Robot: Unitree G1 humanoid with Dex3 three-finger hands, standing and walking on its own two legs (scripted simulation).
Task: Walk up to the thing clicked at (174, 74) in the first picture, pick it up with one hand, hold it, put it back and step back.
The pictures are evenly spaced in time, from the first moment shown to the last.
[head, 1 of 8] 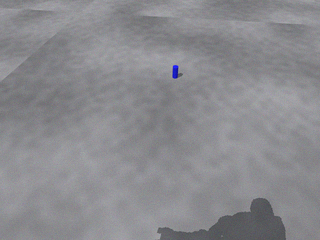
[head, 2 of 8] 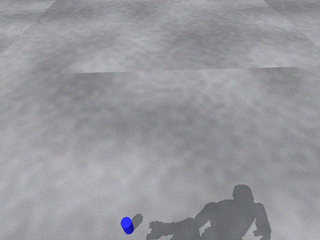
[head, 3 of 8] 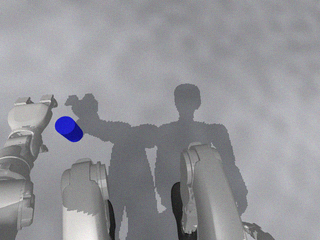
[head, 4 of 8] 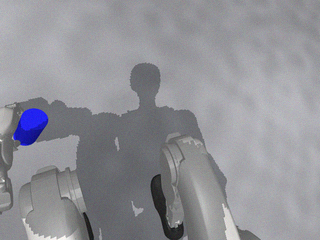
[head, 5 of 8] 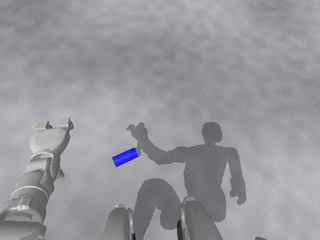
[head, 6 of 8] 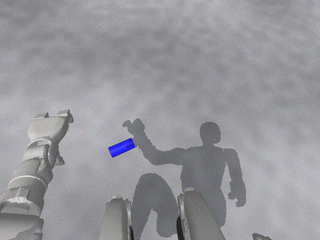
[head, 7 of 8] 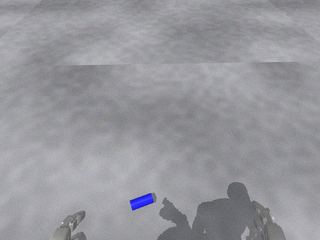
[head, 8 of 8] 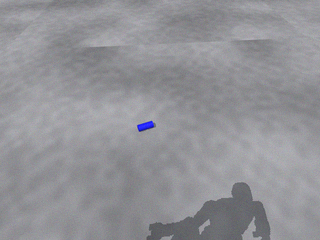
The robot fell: no
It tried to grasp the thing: yes
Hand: left
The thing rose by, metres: 0.01
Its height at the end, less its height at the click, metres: -0.04
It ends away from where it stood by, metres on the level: 0.15
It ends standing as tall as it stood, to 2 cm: no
